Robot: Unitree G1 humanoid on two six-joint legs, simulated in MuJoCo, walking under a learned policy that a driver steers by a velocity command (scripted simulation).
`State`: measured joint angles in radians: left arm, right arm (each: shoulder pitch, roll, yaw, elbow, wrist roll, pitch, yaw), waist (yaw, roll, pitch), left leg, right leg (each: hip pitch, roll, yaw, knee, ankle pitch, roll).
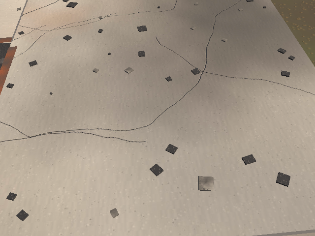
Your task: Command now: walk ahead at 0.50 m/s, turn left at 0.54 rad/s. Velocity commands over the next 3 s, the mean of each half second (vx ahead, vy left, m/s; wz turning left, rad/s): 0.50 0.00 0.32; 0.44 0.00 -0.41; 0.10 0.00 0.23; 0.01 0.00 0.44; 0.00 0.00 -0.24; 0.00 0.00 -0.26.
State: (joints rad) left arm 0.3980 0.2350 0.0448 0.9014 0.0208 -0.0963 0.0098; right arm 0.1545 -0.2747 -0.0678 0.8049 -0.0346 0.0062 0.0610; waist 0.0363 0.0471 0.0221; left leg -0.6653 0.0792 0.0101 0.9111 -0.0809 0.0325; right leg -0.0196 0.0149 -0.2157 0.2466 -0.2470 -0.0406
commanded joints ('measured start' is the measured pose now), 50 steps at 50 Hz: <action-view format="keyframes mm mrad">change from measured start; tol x32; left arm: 1 -19 121 24 -49 0 -14 4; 50 -90 154 41 -76 -18 43 -14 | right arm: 1 -112 4 18 -96 -2 -11 16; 10 267 -186 -59 -20 -30 -30 -31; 50 138 -39 30 -27 1 -31 -64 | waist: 1 -4 -123 66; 11 -121 205 -306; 50 -68 -98 -61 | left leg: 1 13 2 47 -147 65 15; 9 506 -179 134 -397 -157 172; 11 984 264 -706 -584 -258 369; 17 529 112 -209 -696 265 217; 30 720 110 67 -794 376 98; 36 839 151 152 -419 1035 65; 38 607 121 178 28 727 54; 40 -5 -147 -27 586 -428 6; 50 149 -27 20 68 -119 -81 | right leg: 1 -35 -269 69 -98 362 -99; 8 114 -295 -38 310 947 -64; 10 -269 -228 -63 859 471 4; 11 -637 -10 53 1177 -289 62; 12 -741 -45 222 1203 -228 56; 28 -678 -73 219 545 276 8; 37 -273 88 75 303 23 -147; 40 340 -358 978 86 112 -428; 50 -150 -95 323 64 969 -178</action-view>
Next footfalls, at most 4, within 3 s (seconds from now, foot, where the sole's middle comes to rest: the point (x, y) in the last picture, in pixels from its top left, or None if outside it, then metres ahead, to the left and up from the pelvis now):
0.18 left None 0.24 0.12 -0.78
0.76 right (174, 219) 0.56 0.01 -0.78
1.24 left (147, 178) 0.76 0.13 -0.78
1.74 right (187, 188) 0.71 -0.06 -0.78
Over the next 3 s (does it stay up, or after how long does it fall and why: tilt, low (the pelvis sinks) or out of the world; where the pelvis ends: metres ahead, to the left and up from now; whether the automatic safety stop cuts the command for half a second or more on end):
stays up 0.64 -0.01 -0.01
